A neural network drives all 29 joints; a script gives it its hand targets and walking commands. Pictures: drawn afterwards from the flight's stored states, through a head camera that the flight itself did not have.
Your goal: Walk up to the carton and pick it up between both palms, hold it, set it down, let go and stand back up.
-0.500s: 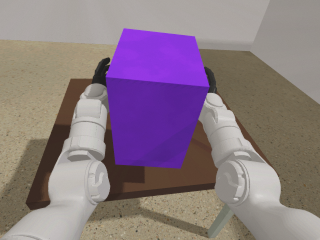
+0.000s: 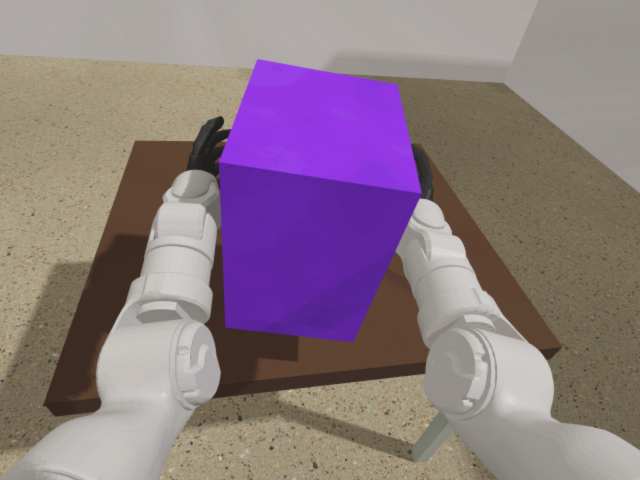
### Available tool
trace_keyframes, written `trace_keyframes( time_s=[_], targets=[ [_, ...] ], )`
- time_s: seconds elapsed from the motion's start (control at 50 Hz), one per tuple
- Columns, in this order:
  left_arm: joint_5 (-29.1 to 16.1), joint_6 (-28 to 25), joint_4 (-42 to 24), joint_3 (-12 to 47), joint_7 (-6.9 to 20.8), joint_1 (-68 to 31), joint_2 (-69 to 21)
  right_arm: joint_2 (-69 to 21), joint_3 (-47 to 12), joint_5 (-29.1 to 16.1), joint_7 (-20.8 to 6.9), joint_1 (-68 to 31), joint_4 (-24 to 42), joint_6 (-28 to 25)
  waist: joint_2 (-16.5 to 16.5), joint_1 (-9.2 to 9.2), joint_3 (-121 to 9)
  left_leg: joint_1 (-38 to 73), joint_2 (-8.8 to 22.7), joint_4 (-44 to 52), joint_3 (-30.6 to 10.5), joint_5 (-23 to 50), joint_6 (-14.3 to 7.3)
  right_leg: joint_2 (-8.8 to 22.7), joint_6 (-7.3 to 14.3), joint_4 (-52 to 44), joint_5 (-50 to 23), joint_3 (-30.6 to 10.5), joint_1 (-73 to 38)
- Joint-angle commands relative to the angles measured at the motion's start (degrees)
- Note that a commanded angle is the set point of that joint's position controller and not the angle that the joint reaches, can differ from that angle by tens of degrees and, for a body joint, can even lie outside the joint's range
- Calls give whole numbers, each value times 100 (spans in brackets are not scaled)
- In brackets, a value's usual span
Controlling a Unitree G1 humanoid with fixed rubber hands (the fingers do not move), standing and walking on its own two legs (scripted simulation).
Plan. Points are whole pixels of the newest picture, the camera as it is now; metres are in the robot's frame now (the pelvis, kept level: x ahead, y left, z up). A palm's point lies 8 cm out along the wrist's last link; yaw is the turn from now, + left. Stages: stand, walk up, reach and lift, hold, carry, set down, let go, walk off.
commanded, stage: set down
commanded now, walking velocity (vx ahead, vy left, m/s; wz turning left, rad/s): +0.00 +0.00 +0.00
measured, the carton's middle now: (308, 210) +0.41 +0.04 +0.16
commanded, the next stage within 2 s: none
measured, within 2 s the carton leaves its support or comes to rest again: neither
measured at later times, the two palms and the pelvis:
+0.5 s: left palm (206, 187) +0.44 +0.17 +0.17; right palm (408, 215) +0.41 -0.10 +0.16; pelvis +0.01 +0.00 +0.00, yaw +0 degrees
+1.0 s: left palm (218, 191) +0.46 +0.16 +0.15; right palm (408, 226) +0.42 -0.11 +0.13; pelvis +0.02 +0.00 +0.00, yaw +0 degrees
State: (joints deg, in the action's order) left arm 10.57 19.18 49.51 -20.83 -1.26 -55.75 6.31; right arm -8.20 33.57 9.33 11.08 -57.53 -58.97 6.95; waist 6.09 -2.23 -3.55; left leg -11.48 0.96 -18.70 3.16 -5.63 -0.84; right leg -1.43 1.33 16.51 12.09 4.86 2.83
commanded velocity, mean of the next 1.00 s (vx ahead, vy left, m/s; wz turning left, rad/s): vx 0.00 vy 0.00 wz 0.00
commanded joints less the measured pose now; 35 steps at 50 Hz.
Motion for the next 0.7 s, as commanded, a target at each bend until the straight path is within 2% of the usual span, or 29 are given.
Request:
trace_keyframes(
  time_s=[0.0,0.02,0.04,0.06,0.08,0.12,0.14,0.16,0.18,0.2,0.22,0.24,0.28,0.3,0.32,0.34,0.36,0.4,0.44,0.46,0.48,0.52,0.56,0.58,0.6,0.62,0.64,0.66,0.68],
  targets=[
    [395,-524,-85,561,1030,-4198,-2465,-2158,-1214,701,-798,-4614,1384,-397,-851,-52,-2592,1902,-103,313,242,809,121,309,-769,-51,-2515,-217,-527],
    [292,-635,-118,660,1008,-4533,-2477,-2227,-1084,675,-774,-4828,1387,-397,-956,-124,-2862,1852,-110,276,223,827,169,301,-774,3,-2613,-191,-546],
    [400,-687,-310,566,984,-4465,-2556,-2278,-1130,624,-818,-4859,1538,-509,-1089,3,-3204,1970,-115,220,169,1003,233,216,-758,94,-2531,-69,-491],
    [286,-766,-329,746,937,-4508,-2809,-2285,-1089,767,-853,-4808,1555,-571,-1058,-88,-3250,2241,-39,137,170,1366,301,117,-702,17,-2301,-12,-324],
    [367,-716,-52,725,940,-4441,-2732,-2290,-1052,847,-871,-4879,1502,-538,-1067,-48,-3080,1972,-81,118,232,1249,306,169,-668,-23,-2361,-34,-165],
    [513,-742,-137,638,914,-4305,-2704,-2209,-1018,803,-894,-4720,1409,-601,-1241,15,-3135,2057,-103,80,194,1398,317,197,-677,24,-2582,-76,-207],
    [437,-813,-180,652,934,-4493,-2700,-2217,-959,921,-907,-4723,1439,-602,-1235,-82,-3308,2126,-66,100,167,1375,337,174,-701,48,-2415,-33,-168],
    [547,-772,19,527,938,-4375,-2612,-2214,-914,1039,-917,-4620,1302,-561,-1227,0,-2988,1929,-82,170,207,1204,311,218,-653,12,-2288,-58,-195],
    [467,-798,28,585,953,-4239,-2708,-2270,-885,1016,-889,-4742,1565,-642,-1060,-77,-3130,2086,-55,139,177,1293,272,185,-704,50,-2426,-2,-232],
    [439,-807,-161,549,952,-4524,-2525,-2252,-735,1041,-870,-4470,1202,-517,-1096,-153,-2882,2014,-53,219,192,1015,260,148,-652,-44,-2021,5,-97],
    [581,-716,-51,344,1005,-4342,-2432,-2271,-801,1088,-867,-4297,1221,-445,-1101,-79,-2626,1766,-76,285,230,819,217,243,-667,-43,-2231,-77,-353],
    [641,-766,-45,421,976,-4421,-2562,-2238,-696,1107,-892,-4333,1074,-469,-1156,-182,-2899,2082,-45,209,182,1166,273,206,-708,-6,-2153,8,-141],
    [715,-664,315,240,1029,-3795,-2492,-2119,-689,1069,-888,-4629,1635,-521,-1119,8,-2689,2020,-76,170,219,1182,259,168,-717,-93,-2248,-39,-228],
    [685,-723,259,206,1034,-4019,-2416,-2158,-662,1136,-903,-4325,1280,-452,-1103,-40,-2577,2058,-61,204,234,1066,223,198,-709,-120,-2069,-58,-129],
    [602,-782,134,188,1020,-4102,-2429,-2250,-664,1125,-910,-4470,1454,-527,-982,16,-2690,1999,-70,210,249,1076,198,120,-736,-44,-2196,-11,-186],
    [785,-770,147,165,1029,-4214,-2426,-2159,-430,1273,-897,-4282,1213,-493,-1204,-90,-2500,1807,-67,203,257,1015,283,157,-679,-79,-2041,13,-207],
    [808,-773,141,98,1044,-4135,-2371,-2152,-456,1215,-899,-4422,1324,-483,-1172,31,-2562,1879,-86,302,261,708,217,188,-694,-131,-1711,-20,-110],
    [771,-851,258,-17,1064,-4022,-2245,-2215,-603,1326,-914,-4536,1607,-543,-880,40,-2686,1686,-81,299,253,928,129,201,-806,85,-2416,3,-381],
    [742,-895,123,155,1056,-4276,-2268,-2214,-322,1412,-903,-4338,1333,-541,-1108,-196,-2825,1796,-80,208,231,1050,207,266,-810,54,-2451,-20,-247],
    [864,-885,105,56,1039,-4076,-2223,-2138,-430,1402,-923,-4328,1389,-537,-1239,31,-2591,1778,-77,250,242,975,214,254,-776,-10,-2166,-30,-209],
    [800,-879,279,-44,1071,-3983,-2254,-2083,-344,1503,-926,-4332,1563,-541,-1101,-56,-2577,1891,-70,265,244,958,185,209,-785,-66,-2066,30,-126],
    [767,-929,240,96,1024,-4011,-2351,-2056,-203,1528,-950,-4324,1497,-591,-1343,-67,-2832,2227,-4,141,241,1448,300,76,-721,-90,-1794,135,240],
    [807,-939,170,43,1071,-4194,-2281,-2151,-129,1628,-902,-4073,1333,-535,-1290,-198,-2678,2250,26,146,184,1408,297,158,-741,-140,-1885,93,155],
    [784,-948,144,71,1067,-4249,-2235,-2088,-87,1666,-920,-4151,1406,-515,-1269,-185,-2652,2196,25,159,196,1357,262,131,-712,-119,-1872,99,126],
    [893,-1030,32,-166,1063,-4255,-2109,-2324,-253,1577,-977,-4177,1390,-504,-1137,66,-2821,1997,-40,172,282,1199,210,189,-785,-56,-2124,8,-102],
    [877,-1096,-98,-188,1027,-4328,-2126,-2343,-452,1604,-1052,-4094,1469,-543,-1215,170,-3180,2009,-60,145,274,1501,219,185,-814,54,-2390,56,-205],
    [912,-1052,164,-72,1042,-4112,-2352,-2308,-296,1673,-1017,-4098,1585,-619,-1141,-128,-3218,2186,-35,82,227,1592,214,142,-807,13,-2354,77,39],
    [954,-989,349,-62,1058,-3774,-2271,-2288,-199,1679,-1014,-4078,1585,-603,-1284,-43,-2881,2100,9,73,228,1673,263,169,-788,-7,-2258,106,170],
    [854,-1026,409,-84,1066,-3853,-2208,-2225,-149,1647,-1005,-4314,1653,-649,-1156,8,-2957,2073,-11,61,247,1679,231,153,-763,-40,-2291,72,143]
  ],
)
